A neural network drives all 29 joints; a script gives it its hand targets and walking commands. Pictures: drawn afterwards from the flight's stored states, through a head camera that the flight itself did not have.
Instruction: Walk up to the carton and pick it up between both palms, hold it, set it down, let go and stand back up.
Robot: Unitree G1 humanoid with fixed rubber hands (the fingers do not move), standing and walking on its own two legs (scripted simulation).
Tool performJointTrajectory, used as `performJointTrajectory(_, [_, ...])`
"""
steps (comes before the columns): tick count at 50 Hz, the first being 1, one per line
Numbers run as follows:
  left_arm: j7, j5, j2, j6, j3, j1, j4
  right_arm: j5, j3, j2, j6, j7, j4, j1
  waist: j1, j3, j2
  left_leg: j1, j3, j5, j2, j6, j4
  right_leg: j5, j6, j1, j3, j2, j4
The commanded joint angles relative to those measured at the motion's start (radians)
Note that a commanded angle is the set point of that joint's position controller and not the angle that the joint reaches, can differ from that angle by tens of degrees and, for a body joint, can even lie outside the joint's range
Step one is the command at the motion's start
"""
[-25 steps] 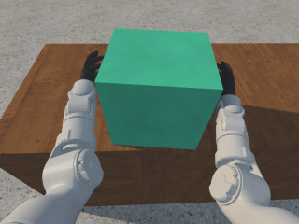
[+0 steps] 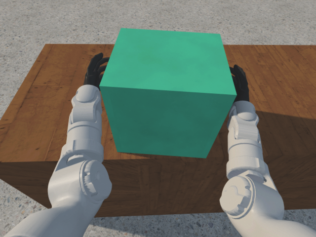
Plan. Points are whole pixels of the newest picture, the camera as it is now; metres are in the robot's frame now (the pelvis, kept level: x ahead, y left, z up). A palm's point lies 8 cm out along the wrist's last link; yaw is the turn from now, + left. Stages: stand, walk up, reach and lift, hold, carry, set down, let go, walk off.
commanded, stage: set down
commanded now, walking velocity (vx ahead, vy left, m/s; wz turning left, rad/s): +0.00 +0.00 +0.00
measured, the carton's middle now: (165, 96) +0.48 +0.00 +0.08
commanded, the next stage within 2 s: none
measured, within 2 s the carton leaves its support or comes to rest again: neither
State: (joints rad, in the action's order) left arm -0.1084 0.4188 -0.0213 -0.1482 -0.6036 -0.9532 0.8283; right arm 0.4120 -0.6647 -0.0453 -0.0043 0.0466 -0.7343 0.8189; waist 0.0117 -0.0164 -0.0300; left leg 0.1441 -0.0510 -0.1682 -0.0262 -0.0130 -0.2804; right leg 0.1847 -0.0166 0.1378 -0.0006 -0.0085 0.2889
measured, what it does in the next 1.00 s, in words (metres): stands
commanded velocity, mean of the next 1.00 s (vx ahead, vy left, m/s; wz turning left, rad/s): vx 0.00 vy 0.00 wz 0.00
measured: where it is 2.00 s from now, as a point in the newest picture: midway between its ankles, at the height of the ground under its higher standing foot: outside the picture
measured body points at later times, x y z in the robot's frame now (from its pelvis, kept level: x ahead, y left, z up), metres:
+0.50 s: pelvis -0.01 +0.00 +0.00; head +0.03 +0.01 +0.45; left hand +0.45 +0.18 +0.13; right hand +0.43 -0.19 +0.12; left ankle -0.02 +0.12 -0.75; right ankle -0.02 -0.12 -0.75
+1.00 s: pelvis -0.02 -0.01 -0.02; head +0.03 +0.00 +0.43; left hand +0.46 +0.23 +0.14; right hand +0.45 -0.23 +0.14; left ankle -0.02 +0.12 -0.75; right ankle -0.02 -0.12 -0.75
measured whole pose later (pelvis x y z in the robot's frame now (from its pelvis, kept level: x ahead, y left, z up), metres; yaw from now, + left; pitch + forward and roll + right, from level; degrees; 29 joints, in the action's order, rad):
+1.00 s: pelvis -0.02 -0.01 -0.02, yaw +0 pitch +18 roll -1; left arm -0.01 -0.34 -0.39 0.17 0.15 -1.20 1.49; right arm -0.44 0.14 0.39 -0.13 -0.02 -1.36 1.09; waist 0.00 0.23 0.00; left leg 0.60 -0.02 -0.19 -0.06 -0.03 -0.47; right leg 0.17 0.01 0.56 -0.03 0.02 0.42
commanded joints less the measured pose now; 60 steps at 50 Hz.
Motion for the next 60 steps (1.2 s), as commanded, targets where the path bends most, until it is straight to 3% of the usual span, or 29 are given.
performJointTrajectory(1, [-0.083,0.01,0.31,-0.014,0.15,-0.291,0.075,0.014,0.253,-0.336,0.023,0.107,-0.041,0.364,0.006,0.242,-0.001,-0.165,-0.08,0.33,0.032,0.024,-0.021,-0.247,-0.081,-0.047,-0.113,0.032,-0.011])
performJointTrajectory(4, [-0.089,0.001,0.302,-0.016,0.166,-0.299,0.059,0.005,0.259,-0.322,0.021,0.1,-0.04,0.352,-0.007,0.262,0.019,-0.181,-0.081,0.331,0.033,0.014,-0.029,-0.251,-0.083,-0.022,-0.115,0.03,-0.005])
performJointTrajectory(5, [-0.086,0.003,0.301,-0.008,0.151,-0.312,0.047,0.006,0.265,-0.329,0.02,0.097,-0.034,0.352,0.006,0.283,0.013,-0.178,-0.084,0.337,0.037,0.02,-0.032,-0.261,-0.084,-0.018,-0.116,0.029,0.0])
performJointTrajectory(6, [-0.084,0.004,0.29,-0.003,0.153,-0.304,0.059,0.013,0.262,-0.326,0.018,0.096,-0.031,0.353,0.0,0.277,-0.003,-0.176,-0.084,0.35,0.033,0.017,-0.031,-0.258,-0.083,-0.031,-0.12,0.032,0.0])
performJointTrajectory(12, [-0.069,0.001,0.248,0.004,0.142,-0.281,0.065,0.002,0.244,-0.261,0.035,0.091,-0.05,0.313,-0.006,0.251,0.031,-0.202,-0.08,0.338,0.026,0.01,-0.029,-0.214,-0.08,0.02,-0.117,0.033,-0.01])
performJointTrajectory(14, [-0.058,0.0,0.175,0.003,0.118,-0.267,0.076,-0.013,0.244,-0.215,0.039,0.079,-0.054,0.307,0.001,0.227,-0.008,-0.18,-0.079,0.325,0.026,0.019,-0.033,-0.217,-0.079,0.029,-0.111,0.037,-0.012])
performJointTrajectory(16, [-0.037,-0.033,0.11,0.017,0.13,-0.286,0.05,-0.035,0.227,-0.138,0.028,0.056,-0.042,0.294,-0.008,0.283,0.013,-0.181,-0.084,0.35,0.027,0.014,-0.044,-0.237,-0.078,0.029,-0.104,0.036,0.004])
performJointTrajectory(19, [0.021,-0.095,-0.035,0.045,0.169,-0.286,0.057,-0.127,0.254,0.012,0.01,0.015,-0.09,0.306,-0.003,0.318,0.044,-0.188,-0.077,0.418,0.016,-0.009,-0.075,-0.247,-0.061,0.056,-0.094,0.05,0.004])
performJointTrajectory(22, [0.108,-0.239,-0.211,0.083,0.286,-0.362,0.096,-0.285,0.352,0.223,-0.025,-0.044,-0.187,0.377,0.0,0.409,0.075,-0.153,-0.066,0.45,0.006,-0.025,-0.12,-0.287,-0.041,0.104,-0.073,0.06,0.021])
performJointTrajectory(25, [0.163,-0.393,-0.261,0.129,0.426,-0.461,0.232,-0.434,0.457,0.29,-0.043,-0.072,-0.281,0.485,-0.001,0.525,0.059,-0.033,-0.039,0.359,-0.01,-0.019,-0.132,-0.261,-0.025,0.128,-0.048,0.059,0.035])
performJointTrajectory(26, [0.171,-0.422,-0.298,0.149,0.448,-0.497,0.287,-0.466,0.488,0.308,-0.045,-0.076,-0.295,0.529,0.017,0.562,0.058,-0.001,-0.035,0.309,-0.008,-0.009,-0.131,-0.249,-0.027,0.147,-0.038,0.05,0.043])
performJointTrajectory(28, [0.184,-0.483,-0.361,0.2,0.483,-0.553,0.369,-0.508,0.513,0.355,-0.057,-0.092,-0.31,0.581,0.009,0.653,0.022,0.058,-0.026,0.266,-0.01,-0.004,-0.147,-0.256,-0.03,0.141,-0.028,0.043,0.058])
performJointTrajectory(29, [0.184,-0.521,-0.375,0.225,0.523,-0.568,0.426,-0.537,0.537,0.376,-0.062,-0.099,-0.335,0.599,0.009,0.687,0.039,0.073,-0.022,0.252,-0.01,-0.01,-0.156,-0.261,-0.028,0.146,-0.027,0.04,0.067])
performJointTrajectory(34, [0.15,-0.622,-0.409,0.312,0.623,-0.567,0.58,-0.671,0.64,0.463,-0.12,-0.117,-0.476,0.61,-0.015,0.743,0.069,0.027,-0.001,0.465,-0.013,-0.067,-0.241,-0.445,-0.02,0.19,-0.039,0.048,0.108])
performJointTrajectory(35, [0.139,-0.637,-0.419,0.315,0.638,-0.555,0.63,-0.696,0.669,0.483,-0.122,-0.113,-0.527,0.621,-0.003,0.705,0.055,0.042,0.004,0.468,-0.014,-0.072,-0.24,-0.442,-0.02,0.192,-0.042,0.048,0.11])
performJointTrajectory(37, [0.115,-0.654,-0.432,0.317,0.666,-0.557,0.69,-0.744,0.707,0.5,-0.121,-0.106,-0.621,0.603,-0.008,0.622,0.062,0.075,0.004,0.45,-0.009,-0.066,-0.229,-0.438,-0.019,0.203,-0.043,0.047,0.109])
performJointTrajectory(39, [0.106,-0.673,-0.434,0.332,0.692,-0.575,0.658,-0.775,0.735,0.511,-0.135,-0.095,-0.624,0.618,-0.017,0.629,0.045,0.085,0.008,0.405,-0.005,-0.061,-0.221,-0.398,-0.025,0.21,-0.043,0.045,0.112])
performJointTrajectory(41, [0.107,-0.71,-0.441,0.366,0.714,-0.586,0.589,-0.801,0.758,0.516,-0.164,-0.085,-0.57,0.64,-0.015,0.707,0.038,0.089,0.012,0.445,-0.006,-0.067,-0.232,-0.425,-0.032,0.229,-0.054,0.049,0.131])
performJointTrajectory(44, [0.107,-0.752,-0.482,0.389,0.736,-0.644,0.534,-0.838,0.782,0.553,-0.181,-0.07,-0.482,0.687,-0.012,0.833,0.062,0.094,0.004,0.459,0.002,-0.07,-0.254,-0.467,-0.035,0.218,-0.051,0.047,0.152])
performJointTrajectory(46, [0.098,-0.755,-0.504,0.358,0.741,-0.643,0.543,-0.858,0.797,0.579,-0.158,-0.066,-0.499,0.702,-0.005,0.798,0.051,0.091,0.002,0.435,0.002,-0.069,-0.242,-0.461,-0.034,0.216,-0.051,0.046,0.151])
performJointTrajectory(48, [0.093,-0.782,-0.502,0.322,0.768,-0.652,0.538,-0.871,0.79,0.602,-0.132,-0.067,-0.507,0.709,-0.028,0.745,0.054,0.136,0.005,0.359,0.006,-0.064,-0.221,-0.42,-0.031,0.21,-0.045,0.039,0.139])
performJointTrajectory(51, [0.096,-0.822,-0.523,0.28,0.8,-0.699,0.494,-0.92,0.815,0.615,-0.097,-0.063,-0.468,0.769,-0.017,0.791,0.048,0.142,-0.003,0.313,0.014,-0.045,-0.209,-0.414,-0.038,0.199,-0.046,0.037,0.14])
performJointTrajectory(52, [0.095,-0.83,-0.535,0.266,0.798,-0.701,0.495,-0.913,0.808,0.626,-0.082,-0.063,-0.468,0.774,-0.034,0.811,0.047,0.133,0.005,0.317,0.015,-0.038,-0.214,-0.43,-0.036,0.192,-0.046,0.037,0.147])
performJointTrajectory(53, [0.098,-0.825,-0.547,0.248,0.787,-0.691,0.486,-0.919,0.813,0.629,-0.07,-0.059,-0.441,0.786,-0.019,0.828,0.014,0.137,0.01,0.326,0.011,-0.036,-0.203,-0.434,-0.034,0.175,-0.049,0.041,0.144])
performJointTrajectory(54, [0.098,-0.828,-0.565,0.23,0.79,-0.703,0.482,-0.914,0.811,0.638,-0.053,-0.059,-0.443,0.789,-0.029,0.827,0.006,0.125,0.008,0.312,0.016,-0.031,-0.203,-0.431,-0.039,0.169,-0.045,0.039,0.142])
performJointTrajectory(55, [0.096,-0.832,-0.569,0.211,0.783,-0.719,0.494,-0.916,0.818,0.642,-0.03,-0.058,-0.467,0.798,-0.015,0.798,0.015,0.13,0.013,0.287,0.017,-0.031,-0.191,-0.403,-0.035,0.187,-0.047,0.041,0.14])
performJointTrajectory(57, [0.093,-0.836,-0.572,0.174,0.791,-0.726,0.522,-0.934,0.838,0.623,0.005,-0.055,-0.488,0.818,-0.012,0.748,-0.027,0.162,0.009,0.237,0.018,-0.006,-0.171,-0.385,-0.035,0.167,-0.041,0.035,0.124])
performJointTrajectory(60, [0.076,-0.834,-0.561,0.13,0.813,-0.746,0.589,-0.943,0.841,0.613,0.06,-0.058,-0.584,0.82,-0.035,0.592,0.002,0.179,0.017,0.158,0.016,0.001,-0.132,-0.288,-0.023,0.19,-0.039,0.024,0.094])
